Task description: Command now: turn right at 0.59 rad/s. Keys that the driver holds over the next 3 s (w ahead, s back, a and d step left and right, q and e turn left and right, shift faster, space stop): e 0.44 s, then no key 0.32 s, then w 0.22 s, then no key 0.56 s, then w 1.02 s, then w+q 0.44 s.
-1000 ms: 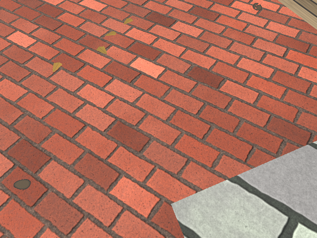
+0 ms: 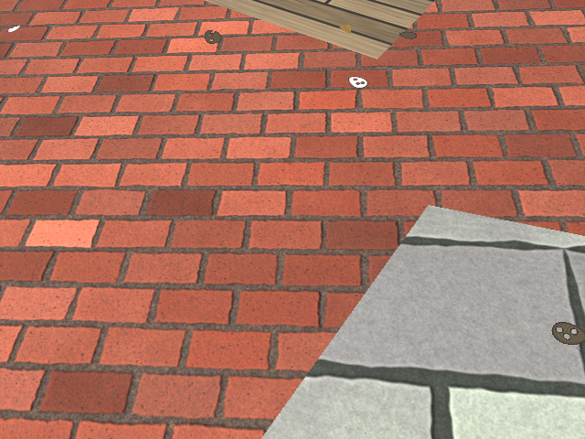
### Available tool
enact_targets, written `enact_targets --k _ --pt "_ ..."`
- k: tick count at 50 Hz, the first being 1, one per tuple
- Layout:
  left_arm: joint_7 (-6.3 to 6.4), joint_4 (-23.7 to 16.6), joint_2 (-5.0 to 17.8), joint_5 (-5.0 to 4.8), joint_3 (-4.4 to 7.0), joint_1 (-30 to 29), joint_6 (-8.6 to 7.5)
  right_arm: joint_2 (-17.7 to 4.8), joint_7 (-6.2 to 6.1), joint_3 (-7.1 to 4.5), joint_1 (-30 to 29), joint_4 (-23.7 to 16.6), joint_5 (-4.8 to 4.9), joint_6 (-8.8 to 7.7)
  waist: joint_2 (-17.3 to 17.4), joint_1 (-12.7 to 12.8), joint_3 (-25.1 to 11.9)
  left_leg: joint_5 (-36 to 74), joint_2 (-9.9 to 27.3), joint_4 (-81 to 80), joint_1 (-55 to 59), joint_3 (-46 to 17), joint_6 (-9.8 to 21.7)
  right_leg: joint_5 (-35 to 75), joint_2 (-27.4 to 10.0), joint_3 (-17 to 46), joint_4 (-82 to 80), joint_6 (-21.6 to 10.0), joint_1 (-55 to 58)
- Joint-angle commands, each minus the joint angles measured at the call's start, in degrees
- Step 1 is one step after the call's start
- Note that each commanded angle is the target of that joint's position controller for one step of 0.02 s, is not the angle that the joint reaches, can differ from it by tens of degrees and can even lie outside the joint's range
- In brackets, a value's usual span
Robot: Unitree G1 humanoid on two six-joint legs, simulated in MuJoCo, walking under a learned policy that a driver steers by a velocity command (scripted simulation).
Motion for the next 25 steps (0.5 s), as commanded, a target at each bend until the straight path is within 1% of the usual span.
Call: enact_targets --k 1,3,5,8,10,12,13,14,15,16,17,18,19,20,21,22,23,25 --pt "0.31 -3.5 9.2 -0.31 2.66 0.3 -1.19 -3.8 0.02 -0.95 -1.2 -3.9 0.30 -0.40 -7.9 0.6 -4.8 0.3 0.0 -0.5 -5.5 -1.7 -0.6 21.7 -13.1 15.2 -7.1 -8.5 9.6" --pt "0.49 -3.2 9.4 -0.05 2.89 2.0 -1.07 -3.7 -0.21 -0.75 -2.7 -4.6 0.34 -0.21 -9.2 1.8 -4.4 -0.5 -0.3 -4.4 -5.8 -2.1 -0.6 19.1 -13.3 17.6 -6.9 -9.1 10.9" --pt "0.53 -3.1 10.0 0.24 3.15 2.9 -0.92 -3.8 -0.39 -0.56 -3.8 -5.2 0.42 -0.27 -9.4 2.5 -4.4 -1.7 -0.8 -7.8 -4.4 -2.5 -0.4 17.7 -13.4 19.8 -6.4 -9.7 10.6" --pt "0.29 -3.2 10.9 0.60 3.54 2.6 -0.73 -3.6 -0.63 -0.20 -4.5 -5.8 0.78 -0.63 -9.2 2.6 -4.6 -3.1 -2.2 -12.5 0.2 -2.7 0.3 18.7 -12.8 22.5 -5.2 -9.7 8.0" --pt "0.02 -3.3 11.2 0.73 3.73 1.5 -0.60 -3.8 -0.83 -0.04 -4.1 -6.0 1.16 -0.91 -9.5 2.1 -5.1 -3.6 -3.3 -15.7 4.0 -2.8 1.0 20.6 -12.1 24.4 -4.6 -9.1 6.2" --pt "-0.25 -3.4 11.3 0.64 3.86 0.0 -0.53 -3.9 -1.11 0.11 -2.8 -6.1 1.51 -1.28 -9.9 1.2 -5.5 -3.4 -4.3 -20.5 8.5 -3.0 1.8 21.9 -11.2 26.4 -4.0 -7.9 4.7" --pt "-0.34 -3.5 11.2 0.46 3.88 -1.2 -0.50 -3.8 -1.35 0.20 -1.4 -5.8 1.63 -1.52 -9.9 0.3 -5.6 -2.1 -4.7 -24.6 11.8 -3.1 2.2 21.5 -10.3 27.1 -3.6 -6.8 3.4" --pt "-0.31 -3.6 10.8 0.08 3.81 -2.8 -0.47 -3.6 -1.72 0.29 0.7 -5.3 1.54 -1.83 -9.3 -1.4 -5.5 1.8 -4.8 -31.6 16.6 -2.9 2.5 18.8 -8.7 26.9 -2.6 -4.8 1.2" --pt "-0.10 -3.8 9.8 -0.45 3.53 -3.9 -0.58 -4.4 -2.29 0.08 2.7 -4.7 1.14 -2.30 -8.0 -2.6 -5.5 6.7 -2.5 -39.5 22.9 -4.2 3.1 12.0 -6.2 25.6 -0.5 -2.0 -3.1" --pt "0.02 -4.2 6.2 -0.70 2.65 -1.5 -0.87 -8.7 -2.87 -0.68 2.2 -5.3 0.36 -2.54 1.4 -0.9 -6.3 3.4 9.3 -45.4 28.2 -14.9 5.8 -4.4 -1.1 19.0 7.8 1.6 -9.4" --pt "0.48 -4.4 5.3 -0.32 2.59 1.3 -0.93 -13.3 -2.62 -1.34 -3.0 -7.4 0.33 -2.22 11.5 1.0 -4.1 8.8 21.2 -48.0 26.5 -28.9 11.7 -19.7 8.8 5.7 19.2 3.6 -18.3" --pt "0.55 -3.8 10.4 1.73 3.79 0.4 -0.64 -11.3 -2.05 -1.31 -1.4 -6.8 -0.07 -1.93 7.3 0.3 -3.5 16.6 23.0 -45.4 20.4 -26.3 16.2 -20.5 3.7 4.2 30.4 4.3 -16.2" --pt "0.15 -2.8 10.7 1.47 4.22 0.5 -0.44 -7.1 -1.63 -0.11 -3.4 -7.1 0.38 -2.02 4.0 1.7 -2.2 19.8 19.7 -44.5 18.4 -21.2 15.9 -17.5 2.7 4.3 34.7 4.4 -15.1" --pt "-0.29 -1.6 9.9 1.26 4.15 1.5 -0.04 -5.2 -1.42 0.40 -5.8 -7.4 0.48 -2.05 2.9 2.6 -0.8 21.5 15.6 -43.9 16.9 -14.9 14.2 -14.0 2.2 3.7 38.2 4.9 -14.5" --pt "-0.92 -1.0 9.5 1.03 4.08 2.3 0.38 -4.9 -1.65 0.52 -7.2 -7.8 0.30 -2.09 4.6 3.1 -1.6 22.6 12.9 -43.2 18.5 -11.0 12.9 -11.4 2.1 2.7 40.7 5.5 -15.2" --pt "-1.47 -0.7 9.0 0.67 3.86 2.9 0.63 -4.9 -1.90 0.54 -6.9 -7.9 0.18 -2.19 6.1 2.7 -2.0 27.1 11.8 -42.3 20.3 -8.4 12.8 -10.9 1.9 1.6 41.6 6.3 -16.3" --pt "-1.67 -0.8 8.4 0.38 3.53 1.8 0.71 -4.9 -1.85 0.46 -5.0 -7.4 0.16 -2.28 5.8 1.5 -2.4 29.8 11.3 -41.6 21.7 -7.2 13.1 -10.8 1.9 1.1 40.6 6.9 -16.5" --pt "-1.69 -1.6 7.2 0.16 2.96 -1.1 0.85 -5.5 -1.77 0.09 -1.4 -5.9 0.33 -2.53 5.5 -0.5 -3.1 32.3 12.3 -40.5 25.8 -7.2 14.1 -11.3 1.9 1.1 37.0 7.5 -17.4"
Next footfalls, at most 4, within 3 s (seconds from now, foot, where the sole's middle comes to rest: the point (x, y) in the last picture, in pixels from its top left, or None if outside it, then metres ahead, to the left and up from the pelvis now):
0.32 left None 0.06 0.11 -0.78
0.72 right None -0.03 -0.08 -0.78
1.16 left None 0.15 0.07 -0.78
1.52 right None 0.10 -0.12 -0.78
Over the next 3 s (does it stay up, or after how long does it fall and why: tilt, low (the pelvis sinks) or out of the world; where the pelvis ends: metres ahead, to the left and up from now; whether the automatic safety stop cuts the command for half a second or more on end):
stays up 0.70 -0.31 -0.01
